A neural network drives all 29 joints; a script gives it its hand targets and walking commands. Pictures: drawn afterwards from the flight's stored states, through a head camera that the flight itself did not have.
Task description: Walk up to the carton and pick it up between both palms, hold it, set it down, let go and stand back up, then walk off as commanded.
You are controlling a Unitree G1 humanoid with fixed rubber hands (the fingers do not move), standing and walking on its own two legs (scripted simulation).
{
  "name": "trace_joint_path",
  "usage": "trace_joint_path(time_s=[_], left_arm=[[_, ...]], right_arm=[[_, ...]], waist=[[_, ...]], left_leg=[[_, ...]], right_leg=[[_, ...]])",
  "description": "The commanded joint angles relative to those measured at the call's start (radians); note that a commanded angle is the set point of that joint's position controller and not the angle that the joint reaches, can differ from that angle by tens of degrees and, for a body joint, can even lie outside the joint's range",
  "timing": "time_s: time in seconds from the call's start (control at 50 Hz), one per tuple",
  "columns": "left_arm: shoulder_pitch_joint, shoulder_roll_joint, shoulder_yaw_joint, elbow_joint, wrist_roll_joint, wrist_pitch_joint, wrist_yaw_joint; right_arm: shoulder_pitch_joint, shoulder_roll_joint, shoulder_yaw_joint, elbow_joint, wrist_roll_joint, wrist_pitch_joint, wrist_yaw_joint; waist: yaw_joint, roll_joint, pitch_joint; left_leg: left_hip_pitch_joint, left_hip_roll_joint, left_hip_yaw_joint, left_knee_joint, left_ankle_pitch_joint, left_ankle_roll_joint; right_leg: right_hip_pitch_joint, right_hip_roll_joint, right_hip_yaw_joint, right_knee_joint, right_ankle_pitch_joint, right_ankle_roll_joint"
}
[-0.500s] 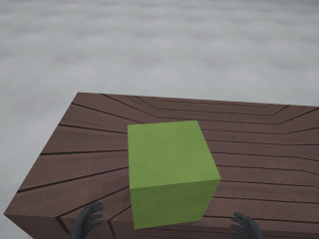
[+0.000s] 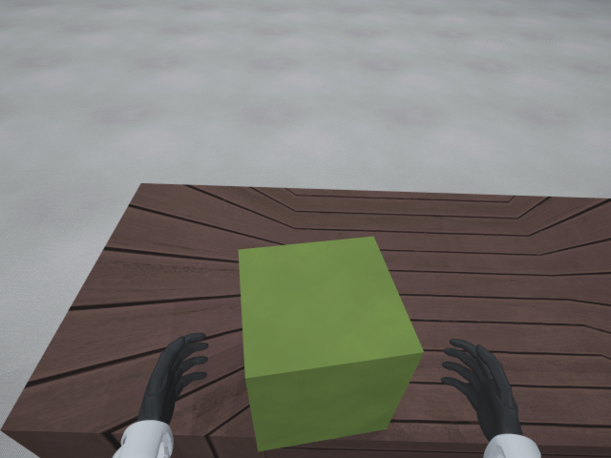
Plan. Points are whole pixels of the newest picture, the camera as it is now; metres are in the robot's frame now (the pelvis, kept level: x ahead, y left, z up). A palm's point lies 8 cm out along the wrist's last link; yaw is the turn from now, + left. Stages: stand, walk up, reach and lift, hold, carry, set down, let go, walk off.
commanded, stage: reach and lift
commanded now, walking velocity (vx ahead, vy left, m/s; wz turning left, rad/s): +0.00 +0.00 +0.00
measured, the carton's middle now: (315, 343) +0.34 +0.03 -0.05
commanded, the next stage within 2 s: none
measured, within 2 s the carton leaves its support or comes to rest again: neither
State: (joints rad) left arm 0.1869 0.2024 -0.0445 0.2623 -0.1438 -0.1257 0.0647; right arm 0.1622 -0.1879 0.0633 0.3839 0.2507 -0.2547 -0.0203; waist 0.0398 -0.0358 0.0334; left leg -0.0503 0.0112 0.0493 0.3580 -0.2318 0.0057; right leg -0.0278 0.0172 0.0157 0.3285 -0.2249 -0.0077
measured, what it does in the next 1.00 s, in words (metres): stands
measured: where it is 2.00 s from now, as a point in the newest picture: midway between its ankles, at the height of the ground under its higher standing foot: outside the picture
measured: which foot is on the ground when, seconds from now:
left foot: down 0.00-1.00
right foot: down 0.00-1.00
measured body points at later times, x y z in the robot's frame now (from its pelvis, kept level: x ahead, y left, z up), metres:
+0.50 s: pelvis -0.01 -0.01 +0.00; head -0.01 +0.00 +0.45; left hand +0.29 +0.23 +0.08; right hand +0.30 -0.20 +0.08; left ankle -0.02 +0.11 -0.75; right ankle -0.02 -0.12 -0.75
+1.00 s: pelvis -0.02 -0.01 +0.00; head -0.01 +0.01 +0.45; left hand +0.36 +0.23 +0.13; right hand +0.38 -0.18 +0.14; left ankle -0.02 +0.11 -0.75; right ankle -0.02 -0.12 -0.75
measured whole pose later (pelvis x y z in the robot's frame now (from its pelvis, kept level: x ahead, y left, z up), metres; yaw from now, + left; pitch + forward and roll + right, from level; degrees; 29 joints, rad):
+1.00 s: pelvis -0.02 -0.01 +0.00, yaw +1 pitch +1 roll +0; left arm -0.51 0.28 0.15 0.26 -0.16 0.53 0.03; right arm -0.54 -0.29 0.03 0.43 0.37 0.29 -0.14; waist 0.01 -0.03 -0.01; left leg -0.18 0.01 0.03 0.34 -0.17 0.00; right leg -0.16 0.02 0.01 0.31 -0.17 -0.01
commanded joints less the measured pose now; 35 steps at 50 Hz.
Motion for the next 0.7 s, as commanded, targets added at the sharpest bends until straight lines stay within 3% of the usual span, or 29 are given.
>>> trace_joint_path(time_s=[0.0,0.04,0.06,0.08,0.1,0.12,0.14,0.16,0.18,0.2,0.22,0.24,0.26,0.3,0.32,0.36,0.38,0.42,0.44,0.46,0.48,0.5,0.52,0.56,0.58,0.62,0.64,0.66,0.68], left_arm=[[-0.131,0.085,0.089,-0.260,0.010,0.074,-0.009],[-0.228,0.088,0.084,-0.303,-0.003,0.117,-0.007],[-0.205,0.107,0.114,-0.360,-0.006,0.136,-0.007],[-0.159,0.091,0.115,-0.404,0.005,0.152,0.001],[-0.287,0.107,0.119,-0.391,-0.011,0.188,-0.007],[-0.257,0.097,0.119,-0.443,-0.009,0.206,0.000],[-0.316,0.089,0.105,-0.417,-0.033,0.232,-0.011],[-0.307,0.108,0.133,-0.402,-0.020,0.249,-0.018],[-0.257,0.108,0.162,-0.377,-0.005,0.285,-0.020],[-0.313,0.105,0.175,-0.396,-0.007,0.306,-0.031],[-0.290,0.088,0.156,-0.438,-0.018,0.327,-0.028],[-0.340,0.114,0.167,-0.488,-0.029,0.344,-0.036],[-0.351,0.097,0.156,-0.505,-0.033,0.347,-0.036],[-0.341,0.084,0.165,-0.461,-0.034,0.390,-0.039],[-0.467,0.099,0.189,-0.359,-0.032,0.414,-0.052],[-0.463,0.123,0.228,-0.359,-0.029,0.423,-0.062],[-0.421,0.115,0.222,-0.402,-0.030,0.420,-0.057],[-0.586,0.131,0.228,-0.383,-0.032,0.435,-0.054],[-0.620,0.150,0.247,-0.373,-0.025,0.443,-0.051],[-0.632,0.152,0.240,-0.353,-0.035,0.447,-0.052],[-0.586,0.131,0.240,-0.383,-0.017,0.459,-0.040],[-0.626,0.107,0.215,-0.343,-0.020,0.481,-0.042],[-0.685,0.142,0.238,-0.327,-0.016,0.494,-0.048],[-0.685,0.143,0.240,-0.311,-0.027,0.504,-0.049],[-0.680,0.161,0.245,-0.306,-0.034,0.498,-0.050],[-0.843,0.163,0.227,-0.297,-0.044,0.518,-0.046],[-0.832,0.165,0.241,-0.272,-0.039,0.520,-0.041],[-0.888,0.206,0.264,-0.319,-0.035,0.521,-0.038],[-0.789,0.161,0.269,-0.308,0.003,0.529,-0.032]], right_arm=[[-0.133,-0.110,-0.038,-0.261,0.002,0.043,-0.024],[-0.204,-0.116,-0.031,-0.305,0.004,0.084,-0.029],[-0.176,-0.108,-0.037,-0.347,0.006,0.110,-0.039],[-0.148,-0.129,-0.036,-0.372,0.012,0.118,-0.040],[-0.269,-0.125,-0.069,-0.345,0.018,0.143,-0.052],[-0.233,-0.115,-0.063,-0.390,0.010,0.161,-0.052],[-0.274,-0.113,-0.055,-0.392,0.018,0.185,-0.058],[-0.263,-0.101,-0.068,-0.390,0.010,0.203,-0.068],[-0.230,-0.121,-0.053,-0.362,0.018,0.225,-0.073],[-0.275,-0.117,-0.057,-0.384,0.023,0.242,-0.082],[-0.259,-0.142,-0.088,-0.392,0.022,0.251,-0.085],[-0.311,-0.150,-0.077,-0.446,0.037,0.260,-0.092],[-0.305,-0.134,-0.090,-0.434,0.039,0.275,-0.095],[-0.324,-0.145,-0.077,-0.421,0.055,0.320,-0.096],[-0.433,-0.142,-0.107,-0.411,0.021,0.331,-0.106],[-0.442,-0.125,-0.073,-0.475,0.020,0.340,-0.114],[-0.412,-0.132,-0.083,-0.461,0.023,0.349,-0.116],[-0.545,-0.149,-0.099,-0.409,0.024,0.376,-0.121],[-0.589,-0.163,-0.097,-0.417,0.033,0.384,-0.118],[-0.587,-0.149,-0.097,-0.447,0.029,0.387,-0.119],[-0.581,-0.172,-0.091,-0.436,0.046,0.390,-0.113],[-0.586,-0.159,-0.098,-0.365,0.037,0.408,-0.116],[-0.641,-0.179,-0.105,-0.350,0.051,0.420,-0.119],[-0.663,-0.175,-0.093,-0.389,0.060,0.424,-0.116],[-0.672,-0.159,-0.072,-0.408,0.070,0.425,-0.115],[-0.799,-0.177,-0.086,-0.344,0.047,0.450,-0.113],[-0.809,-0.182,-0.096,-0.320,0.052,0.457,-0.108],[-0.838,-0.206,-0.119,-0.334,0.041,0.449,-0.116],[-0.733,-0.180,-0.098,-0.288,0.056,0.445,-0.116]], waist=[[0.022,0.035,-0.105],[0.000,0.046,-0.127],[0.011,0.027,-0.146],[0.019,0.056,-0.148],[0.010,0.071,-0.165],[0.015,0.061,-0.166],[-0.008,0.076,-0.166],[-0.008,0.056,-0.163],[0.008,0.073,-0.141],[0.006,0.069,-0.181],[-0.013,0.077,-0.168],[-0.013,0.085,-0.216],[-0.021,0.085,-0.226],[-0.014,0.085,-0.180],[-0.024,0.041,-0.160],[-0.001,0.003,-0.229],[-0.001,0.002,-0.241],[-0.007,0.004,-0.218],[0.024,0.027,-0.221],[0.002,0.004,-0.260],[0.018,0.022,-0.264],[-0.018,0.029,-0.243],[-0.016,0.058,-0.261],[0.013,0.020,-0.296],[0.023,0.019,-0.323],[-0.008,-0.002,-0.308],[-0.013,-0.005,-0.329],[-0.018,0.020,-0.407],[-0.012,0.036,-0.370]], left_leg=[[0.095,-0.008,-0.022,-0.017,0.457,-0.067],[0.073,-0.015,-0.017,-0.020,0.401,-0.062],[0.095,-0.011,-0.020,-0.021,0.409,-0.055],[0.098,-0.006,-0.018,-0.013,0.471,-0.069],[0.084,-0.003,-0.017,-0.014,0.420,-0.072],[0.082,-0.002,-0.011,-0.024,0.421,-0.069],[0.065,-0.007,-0.013,-0.020,0.389,-0.058],[0.070,-0.012,-0.003,-0.022,0.364,-0.050],[0.087,-0.012,-0.006,-0.014,0.418,-0.061],[0.091,-0.015,-0.001,-0.019,0.406,-0.061],[0.108,-0.009,-0.008,-0.013,0.439,-0.082],[0.127,-0.021,0.004,0.001,0.489,-0.074],[0.134,-0.010,-0.007,-0.005,0.480,-0.082],[0.135,-0.011,-0.011,-0.015,0.460,-0.079],[0.056,-0.018,-0.010,-0.028,0.337,-0.060],[0.048,-0.024,0.003,-0.026,0.327,-0.034],[0.079,-0.023,-0.003,-0.033,0.348,-0.042],[0.048,-0.014,-0.005,-0.049,0.294,-0.041],[0.023,-0.012,-0.001,-0.059,0.280,-0.042],[0.031,-0.020,0.000,-0.047,0.283,-0.029],[0.044,-0.015,-0.007,-0.047,0.328,-0.040],[0.036,-0.010,-0.006,-0.045,0.344,-0.048],[0.040,-0.017,-0.004,-0.036,0.331,-0.049],[0.026,-0.013,0.002,-0.051,0.295,-0.034],[0.025,-0.022,0.002,-0.047,0.318,-0.028],[-0.002,-0.021,-0.011,-0.049,0.279,-0.024],[-0.028,-0.009,-0.019,-0.055,0.265,-0.020],[-0.015,-0.023,-0.012,-0.038,0.285,-0.022],[0.024,-0.025,-0.006,-0.025,0.345,-0.031]], right_leg=[[-0.039,0.007,0.035,-0.071,0.275,-0.012],[-0.068,0.013,0.026,-0.062,0.239,-0.013],[-0.055,0.003,0.040,-0.068,0.275,-0.008],[-0.048,0.007,0.035,-0.052,0.317,-0.013],[-0.046,0.006,0.031,-0.061,0.257,-0.011],[-0.035,0.013,0.028,-0.057,0.282,-0.013],[-0.053,0.002,0.030,-0.057,0.273,-0.010],[-0.030,-0.004,0.042,-0.070,0.273,-0.003],[-0.043,-0.006,0.044,-0.068,0.326,-0.005],[-0.032,0.001,0.041,-0.064,0.307,-0.002],[-0.025,0.009,0.026,-0.065,0.339,-0.004],[-0.005,0.007,0.028,-0.050,0.411,0.006],[-0.012,0.016,0.027,-0.060,0.372,-0.004],[-0.026,0.003,0.029,-0.072,0.356,-0.002],[-0.056,-0.002,0.037,-0.075,0.293,0.013],[0.002,-0.016,0.045,-0.052,0.341,0.028],[0.001,-0.007,0.037,-0.053,0.344,0.031],[-0.045,0.003,0.026,-0.047,0.249,0.026],[-0.037,0.002,0.030,-0.046,0.213,0.021],[-0.027,-0.003,0.039,-0.043,0.254,0.027],[-0.022,0.010,0.027,-0.035,0.244,0.009],[-0.029,0.014,0.017,-0.039,0.282,0.011],[-0.047,0.003,0.031,-0.045,0.284,0.021],[-0.038,0.008,0.028,-0.043,0.217,0.016],[-0.003,0.000,0.034,-0.045,0.265,0.021],[-0.058,0.002,0.025,-0.036,0.237,0.031],[-0.050,-0.004,0.030,-0.033,0.239,0.032],[-0.022,-0.004,0.035,-0.023,0.261,0.034],[-0.006,-0.001,0.037,-0.025,0.349,0.031]])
